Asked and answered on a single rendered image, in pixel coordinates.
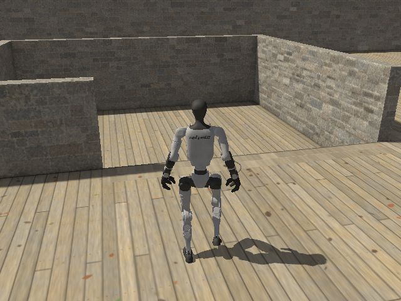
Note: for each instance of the left robot hand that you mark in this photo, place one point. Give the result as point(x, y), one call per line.
point(167, 180)

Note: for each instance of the right robot hand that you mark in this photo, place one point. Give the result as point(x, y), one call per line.
point(234, 182)

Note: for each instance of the left robot forearm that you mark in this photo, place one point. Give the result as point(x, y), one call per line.
point(168, 167)

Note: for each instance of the right robot forearm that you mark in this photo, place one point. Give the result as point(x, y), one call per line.
point(231, 167)

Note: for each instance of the robot right thigh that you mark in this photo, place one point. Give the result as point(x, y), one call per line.
point(215, 182)

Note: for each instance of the left robot foot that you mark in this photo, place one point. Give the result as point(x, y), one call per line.
point(188, 258)

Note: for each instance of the robot left upper arm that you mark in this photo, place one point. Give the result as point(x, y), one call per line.
point(179, 133)

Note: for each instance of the robot right upper arm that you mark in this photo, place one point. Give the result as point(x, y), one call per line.
point(219, 132)

